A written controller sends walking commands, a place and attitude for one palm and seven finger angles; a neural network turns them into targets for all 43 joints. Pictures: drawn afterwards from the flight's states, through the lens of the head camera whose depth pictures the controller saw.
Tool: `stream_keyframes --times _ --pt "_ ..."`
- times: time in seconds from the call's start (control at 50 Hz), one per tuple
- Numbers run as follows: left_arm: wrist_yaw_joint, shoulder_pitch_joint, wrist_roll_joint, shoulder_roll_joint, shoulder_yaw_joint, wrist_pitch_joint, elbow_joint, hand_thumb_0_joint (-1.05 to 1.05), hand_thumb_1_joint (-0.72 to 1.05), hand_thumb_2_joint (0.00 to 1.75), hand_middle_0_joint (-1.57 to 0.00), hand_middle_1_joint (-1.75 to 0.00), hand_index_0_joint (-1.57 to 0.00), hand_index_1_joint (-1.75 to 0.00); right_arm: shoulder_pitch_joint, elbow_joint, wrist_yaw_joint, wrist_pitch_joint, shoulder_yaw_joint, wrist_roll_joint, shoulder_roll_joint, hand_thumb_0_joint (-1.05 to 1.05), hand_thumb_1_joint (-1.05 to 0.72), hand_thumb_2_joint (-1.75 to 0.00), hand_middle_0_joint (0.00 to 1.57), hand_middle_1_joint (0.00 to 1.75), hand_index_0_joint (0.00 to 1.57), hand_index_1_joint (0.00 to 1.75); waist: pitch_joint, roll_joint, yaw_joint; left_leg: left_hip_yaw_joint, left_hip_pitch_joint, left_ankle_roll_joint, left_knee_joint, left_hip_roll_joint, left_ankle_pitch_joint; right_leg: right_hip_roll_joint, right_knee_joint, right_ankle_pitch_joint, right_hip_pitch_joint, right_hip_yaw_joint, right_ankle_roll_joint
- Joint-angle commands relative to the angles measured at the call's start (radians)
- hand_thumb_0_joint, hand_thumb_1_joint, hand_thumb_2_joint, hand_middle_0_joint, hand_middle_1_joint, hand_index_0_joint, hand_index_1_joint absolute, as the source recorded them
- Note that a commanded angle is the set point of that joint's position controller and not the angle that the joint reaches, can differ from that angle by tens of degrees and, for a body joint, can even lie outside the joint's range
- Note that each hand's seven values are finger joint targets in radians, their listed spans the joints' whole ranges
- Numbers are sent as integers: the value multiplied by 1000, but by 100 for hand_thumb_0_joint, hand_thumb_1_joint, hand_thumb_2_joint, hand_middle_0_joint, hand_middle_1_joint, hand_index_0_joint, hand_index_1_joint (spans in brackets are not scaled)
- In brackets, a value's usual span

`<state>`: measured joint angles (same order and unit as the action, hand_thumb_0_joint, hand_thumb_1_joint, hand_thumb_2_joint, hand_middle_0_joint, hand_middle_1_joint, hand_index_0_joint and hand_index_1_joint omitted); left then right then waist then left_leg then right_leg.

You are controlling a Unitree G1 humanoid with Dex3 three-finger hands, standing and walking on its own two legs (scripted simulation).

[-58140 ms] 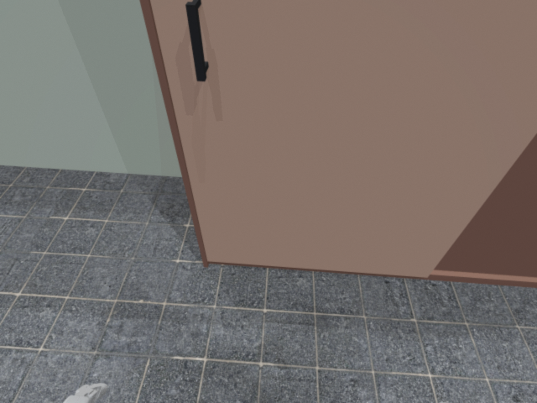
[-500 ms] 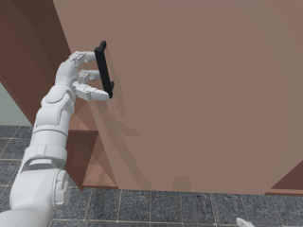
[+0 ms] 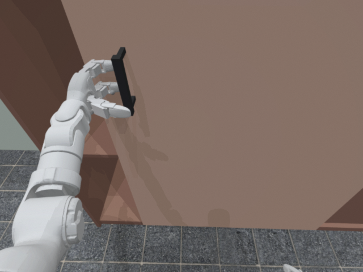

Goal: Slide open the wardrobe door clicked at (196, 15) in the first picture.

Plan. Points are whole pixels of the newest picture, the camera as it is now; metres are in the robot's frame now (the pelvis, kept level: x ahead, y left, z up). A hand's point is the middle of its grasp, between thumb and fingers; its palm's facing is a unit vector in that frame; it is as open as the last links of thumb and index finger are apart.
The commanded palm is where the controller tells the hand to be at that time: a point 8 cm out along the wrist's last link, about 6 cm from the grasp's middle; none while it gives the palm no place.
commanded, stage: slide the fingers in behind the handle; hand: left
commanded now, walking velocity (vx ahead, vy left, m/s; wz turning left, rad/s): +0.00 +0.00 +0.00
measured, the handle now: (126, 83) +0.48 +0.14 +0.20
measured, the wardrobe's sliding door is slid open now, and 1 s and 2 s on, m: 0.25 0.25 0.25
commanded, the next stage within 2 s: grip the handle and tug to test in 1.60 s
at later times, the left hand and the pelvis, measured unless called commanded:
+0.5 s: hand (123, 93) +0.43 +0.14 +0.20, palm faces -0.02 -1.00 +0.01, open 14.0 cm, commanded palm +0.41 +0.20 +0.20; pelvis +0.01 +0.00 +0.00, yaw +0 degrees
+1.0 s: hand (128, 94) +0.43 +0.13 +0.20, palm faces -0.01 -1.00 +0.02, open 14.0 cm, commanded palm +0.41 +0.18 +0.20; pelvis +0.01 +0.00 +0.00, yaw +0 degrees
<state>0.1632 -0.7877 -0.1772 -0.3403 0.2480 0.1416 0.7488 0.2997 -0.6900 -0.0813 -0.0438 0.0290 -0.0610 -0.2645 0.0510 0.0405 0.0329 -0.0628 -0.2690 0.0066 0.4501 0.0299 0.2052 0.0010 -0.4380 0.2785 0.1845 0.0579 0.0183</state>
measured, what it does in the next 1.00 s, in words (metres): stands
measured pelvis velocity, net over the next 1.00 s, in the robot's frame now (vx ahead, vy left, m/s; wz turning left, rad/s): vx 0.01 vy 0.00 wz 0.00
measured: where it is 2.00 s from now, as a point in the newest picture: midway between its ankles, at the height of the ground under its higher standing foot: outside the picture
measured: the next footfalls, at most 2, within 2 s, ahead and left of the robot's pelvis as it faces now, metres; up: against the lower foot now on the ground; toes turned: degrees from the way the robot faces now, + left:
none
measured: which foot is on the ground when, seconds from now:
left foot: down 0.00-1.00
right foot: down 0.00-1.00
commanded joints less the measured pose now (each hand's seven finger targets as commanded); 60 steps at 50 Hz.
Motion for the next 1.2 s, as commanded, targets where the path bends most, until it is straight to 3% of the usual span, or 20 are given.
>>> stream_keyframes --times 0.0,0.06,0.16,0.22,0.24,0.3,0.32,0.38,0.4,0.44,0.48,0.54,0.6,0.68,0.84,0.88,0.94,1.0,1.08,1.18 --pt "-4 -494 -13 -247 70 -88 -266 0 -50 30 -30 -120 -30 -120 -63 137 -12 -47 -44 1 -136 0 -90 -90 20 30 20 30 276 -68 -12 43 185 52 -16 -18 -180 9 57 -325 -16 -48 5" --pt "-12 -504 -9 -232 54 -120 -383 0 -50 30 -30 -120 -30 -120 -79 150 -9 -56 -43 2 -127 0 -90 -90 20 30 20 30 329 15 -17 45 237 49 -12 -16 -229 10 50 -349 -31 -49 10" --pt "-6 -409 -18 -143 -7 -79 -353 0 -50 30 -30 -120 -30 -120 -92 142 -6 -58 -43 -5 -126 0 -90 -90 20 30 20 30 255 -20 -9 47 232 46 -20 -9 -213 19 62 -322 3 -34 10" --pt "-12 -444 -24 -115 -28 -28 -333 0 -50 30 -30 -120 -30 -120 -97 135 -9 -54 -42 -7 -128 0 -90 -90 20 30 20 30 213 -34 1 53 215 44 -29 -10 -165 19 75 -271 40 -31 7" --pt "-21 -414 -24 -152 15 -18 -322 0 -50 30 -30 -120 -30 -120 -91 131 -10 -53 -44 -3 -136 0 -90 -90 20 30 20 30 221 -73 -10 54 212 46 -27 -10 -179 19 76 -284 19 -29 7" --pt "-41 -472 -15 -139 0 -9 -361 0 -50 30 -30 -120 -30 -120 -103 135 -11 -47 -40 -1 -126 0 -90 -90 20 30 20 30 250 -49 -7 57 221 43 -28 -13 -186 16 68 -285 15 -30 9" --pt "-46 -476 -13 -97 -31 -13 -383 0 -50 30 -30 -120 -30 -120 -107 140 -9 -48 -39 -1 -120 0 -90 -90 20 30 20 30 256 -40 -4 58 235 42 -26 -13 -200 17 65 -290 18 -29 10" --pt "-71 -472 -10 -115 -5 -42 -443 0 -50 30 -30 -120 -30 -120 -105 140 -4 -50 -43 7 -118 0 -90 -90 20 30 20 30 324 -29 -14 62 285 39 -14 -10 -276 17 53 -350 -10 -31 14" --pt "-71 -460 -12 -82 -29 -43 -446 0 -50 30 -30 -120 -30 -120 -112 144 -2 -49 -40 7 -112 0 -90 -90 20 30 20 30 321 -15 -16 57 283 38 -13 -12 -280 17 51 -359 -12 -31 14" --pt "-78 -417 -8 -136 17 -34 -376 0 -50 30 -30 -120 -30 -120 -106 131 -7 -38 -40 10 -121 0 -90 -90 20 30 20 30 281 -85 -19 52 242 41 -21 -10 -242 18 63 -337 -23 -31 8" --pt "-80 -431 -5 -130 14 -17 -344 0 -50 30 -30 -120 -30 -120 -113 130 -11 -30 -35 9 -117 0 -90 -90 20 30 20 30 238 -113 -13 47 208 46 -30 -13 -208 13 69 -329 -20 -35 3" --pt "-83 -430 12 -144 16 -5 -350 0 -50 30 -30 -120 -30 -120 -117 138 -12 -18 -34 11 -116 0 -90 -90 20 30 20 30 245 -68 -22 41 213 45 -32 -14 -228 8 68 -348 -35 -37 6" --pt "-75 -468 8 -114 -13 -8 -380 0 -50 30 -30 -120 -30 -120 -119 140 -14 -17 -34 10 -108 0 -90 -90 20 30 20 30 267 -39 -11 38 230 44 -22 -17 -249 8 64 -380 -37 -39 8" --pt "-65 -466 -8 -68 -42 -17 -418 0 -50 30 -30 -120 -30 -120 -120 147 -11 -26 -39 8 -107 0 -90 -90 20 30 20 30 289 -41 -7 43 257 45 -15 -17 -274 13 60 -399 -35 -35 8" --pt "-82 -411 -8 -81 -19 1 -440 0 -50 30 -30 -120 -30 -120 -123 142 -7 -20 -43 11 -111 0 -90 -90 20 30 20 30 303 -59 -24 36 250 46 -12 -22 -307 11 54 -448 -67 -33 6" --pt "-91 -390 -7 -100 5 5 -453 0 -50 30 -30 -120 -30 -120 -129 146 -4 -16 -40 12 -108 0 -90 -90 20 30 20 30 295 -69 -34 35 230 46 -19 -23 -300 10 51 -451 -82 -34 6" --pt "-97 -384 -4 -87 -7 13 -426 0 -50 30 -30 -120 -30 -120 -130 142 -7 -8 -40 13 -109 0 -90 -90 20 30 20 30 249 -98 -25 31 221 48 -24 -21 -271 10 65 -425 -66 -34 1" --pt "-100 -396 -1 -99 5 13 -461 0 -50 30 -30 -120 -30 -120 -137 147 -7 -8 -40 14 -106 0 -90 -90 20 30 20 30 276 -82 -32 30 227 49 -22 -24 -281 9 59 -444 -78 -38 3" --pt "-96 -416 -3 -22 -67 9 -500 0 -50 30 -30 -120 -30 -120 -149 152 -4 -12 -39 11 -97 0 -90 -90 20 30 20 30 280 -38 -16 33 258 47 -15 -24 -291 11 61 -439 -58 -38 5" --pt "-100 -443 -7 -14 -78 40 -421 0 -50 30 -30 -120 -30 -120 -150 134 -11 -4 -33 11 -102 0 -90 -90 20 30 20 30 209 -92 0 41 221 46 -29 -24 -206 12 82 -349 -13 -34 -2"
